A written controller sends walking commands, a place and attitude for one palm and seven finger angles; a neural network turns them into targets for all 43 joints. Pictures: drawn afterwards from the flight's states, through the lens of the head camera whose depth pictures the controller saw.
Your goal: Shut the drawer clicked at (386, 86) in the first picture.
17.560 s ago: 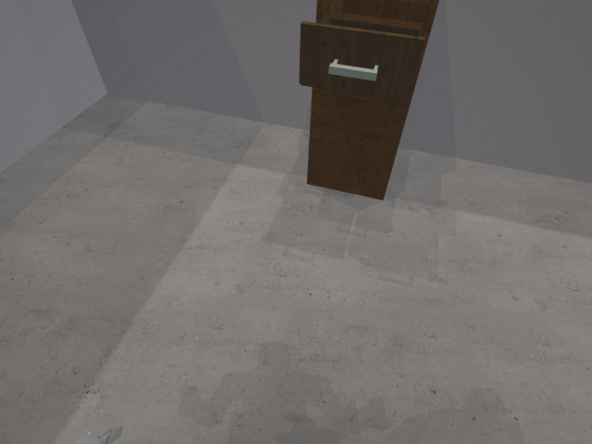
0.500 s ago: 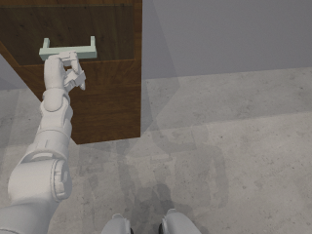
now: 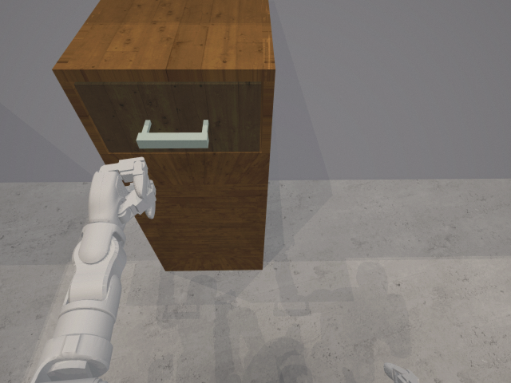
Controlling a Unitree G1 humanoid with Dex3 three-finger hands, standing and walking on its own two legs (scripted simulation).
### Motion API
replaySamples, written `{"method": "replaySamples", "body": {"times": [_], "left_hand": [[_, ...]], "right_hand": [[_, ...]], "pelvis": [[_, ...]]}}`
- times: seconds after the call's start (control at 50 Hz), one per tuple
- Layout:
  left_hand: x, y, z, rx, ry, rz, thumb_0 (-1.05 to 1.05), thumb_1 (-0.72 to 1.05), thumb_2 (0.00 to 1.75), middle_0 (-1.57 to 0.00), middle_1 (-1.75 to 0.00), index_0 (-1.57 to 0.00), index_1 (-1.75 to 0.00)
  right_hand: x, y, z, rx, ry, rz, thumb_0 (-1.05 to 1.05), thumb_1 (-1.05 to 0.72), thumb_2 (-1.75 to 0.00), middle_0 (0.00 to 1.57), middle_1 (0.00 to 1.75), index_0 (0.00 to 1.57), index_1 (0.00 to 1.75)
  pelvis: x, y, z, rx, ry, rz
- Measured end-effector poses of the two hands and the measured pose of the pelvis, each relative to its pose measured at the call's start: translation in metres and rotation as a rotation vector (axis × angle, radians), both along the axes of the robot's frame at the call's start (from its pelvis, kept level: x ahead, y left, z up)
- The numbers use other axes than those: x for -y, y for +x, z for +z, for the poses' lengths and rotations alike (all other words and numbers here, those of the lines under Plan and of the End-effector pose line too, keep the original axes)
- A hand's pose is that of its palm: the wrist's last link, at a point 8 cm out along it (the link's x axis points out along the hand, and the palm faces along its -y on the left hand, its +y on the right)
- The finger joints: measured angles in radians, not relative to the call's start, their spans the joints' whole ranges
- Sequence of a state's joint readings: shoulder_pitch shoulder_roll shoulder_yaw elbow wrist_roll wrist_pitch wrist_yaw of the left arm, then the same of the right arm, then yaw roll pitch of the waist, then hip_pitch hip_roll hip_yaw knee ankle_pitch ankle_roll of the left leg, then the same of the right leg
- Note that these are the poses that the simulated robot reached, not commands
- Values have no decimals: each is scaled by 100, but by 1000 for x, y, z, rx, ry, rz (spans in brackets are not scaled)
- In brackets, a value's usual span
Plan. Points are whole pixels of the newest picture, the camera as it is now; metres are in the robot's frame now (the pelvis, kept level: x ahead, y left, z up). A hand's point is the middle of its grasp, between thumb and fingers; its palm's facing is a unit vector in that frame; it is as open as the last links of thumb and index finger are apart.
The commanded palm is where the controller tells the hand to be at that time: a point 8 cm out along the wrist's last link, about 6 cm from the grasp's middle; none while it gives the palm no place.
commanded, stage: draw the hand back to the body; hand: left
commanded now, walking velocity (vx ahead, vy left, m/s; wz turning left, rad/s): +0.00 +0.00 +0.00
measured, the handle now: (175, 132) +0.57 +0.17 +0.04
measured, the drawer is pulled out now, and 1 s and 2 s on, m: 0.00 0.00 0.00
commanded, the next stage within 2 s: step back with the hand held close in 1.02 s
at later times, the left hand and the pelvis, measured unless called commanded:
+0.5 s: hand (71, 266) +0.24 +0.21 +0.15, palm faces +0.26 -0.93 -0.27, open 3.2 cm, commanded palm +0.19 +0.26 +0.17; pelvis -0.02 +0.00 +0.03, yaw +1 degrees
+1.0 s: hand out of the picture +0.16 +0.25 +0.20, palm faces +0.43 -0.82 -0.39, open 3.2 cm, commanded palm +0.11 +0.29 +0.21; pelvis -0.01 +0.00 +0.04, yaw +1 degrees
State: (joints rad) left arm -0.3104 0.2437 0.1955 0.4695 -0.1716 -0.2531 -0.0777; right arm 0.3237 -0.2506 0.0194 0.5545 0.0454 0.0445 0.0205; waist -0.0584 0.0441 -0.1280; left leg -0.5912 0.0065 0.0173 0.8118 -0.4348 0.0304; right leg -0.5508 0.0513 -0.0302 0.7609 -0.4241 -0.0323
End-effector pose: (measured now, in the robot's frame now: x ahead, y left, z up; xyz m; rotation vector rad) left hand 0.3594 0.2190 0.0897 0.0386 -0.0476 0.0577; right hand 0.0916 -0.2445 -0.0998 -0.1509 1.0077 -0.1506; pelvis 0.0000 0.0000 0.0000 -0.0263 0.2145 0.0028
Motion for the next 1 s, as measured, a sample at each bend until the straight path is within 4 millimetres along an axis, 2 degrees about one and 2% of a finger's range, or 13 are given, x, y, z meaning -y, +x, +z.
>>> {"method": "replaySamples", "body": {"times": [0.16, 0.32, 0.44, 0.6, 0.88, 0.94, 1.0], "left_hand": [[-4, -51, 20, -12, -1, -44, 1, 90, 90, -141, -160, -140, -160], [-16, -106, 46, -28, 180, 87, 1, 89, 90, -141, -160, -140, -160], [-34, -138, 60, -28, 224, 184, 1, 89, 90, -141, -160, -140, -160], [-40, -176, 88, 42, 277, 227, 1, 89, 90, -141, -160, -140, -160], [-60, -238, 126, 102, 417, 335, 1, 89, 90, -141, -160, -140, -160], [-63, -245, 128, 108, 426, 358, 1, 89, 90, -141, -160, -140, -160], [-64, -245, 122, 95, 402, 374, 1, 89, 90, -141, -160, -140, -160]], "right_hand": [[-3, 40, 23, 185, -12, 57, 1, -91, -90, 20, 30, 20, 30], [-14, 62, 48, 275, -18, 80, 1, -91, -90, 20, 30, 20, 30], [-24, 68, 56, 292, -17, 119, 1, -91, -90, 20, 30, 20, 30], [-34, 70, 56, 303, 1, 147, 1, -91, -90, 20, 30, 20, 30], [-33, 76, 59, 342, -1, 148, 1, -91, -90, 20, 30, 20, 30], [-33, 79, 59, 349, -6, 154, 1, -91, -90, 20, 30, 20, 30], [-33, 79, 59, 347, -13, 163, 1, -91, -90, 20, 30, 20, 30]], "pelvis": [[1, -10, 8, 79, 6, 16], [3, -18, 22, 185, 19, 13], [2, -21, 30, 236, 21, 16], [-1, -17, 35, 272, 23, 14], [-3, -11, 35, 287, 18, 14], [-3, -12, 35, 290, 18, 19], [-3, -14, 35, 291, 19, 25]]}}
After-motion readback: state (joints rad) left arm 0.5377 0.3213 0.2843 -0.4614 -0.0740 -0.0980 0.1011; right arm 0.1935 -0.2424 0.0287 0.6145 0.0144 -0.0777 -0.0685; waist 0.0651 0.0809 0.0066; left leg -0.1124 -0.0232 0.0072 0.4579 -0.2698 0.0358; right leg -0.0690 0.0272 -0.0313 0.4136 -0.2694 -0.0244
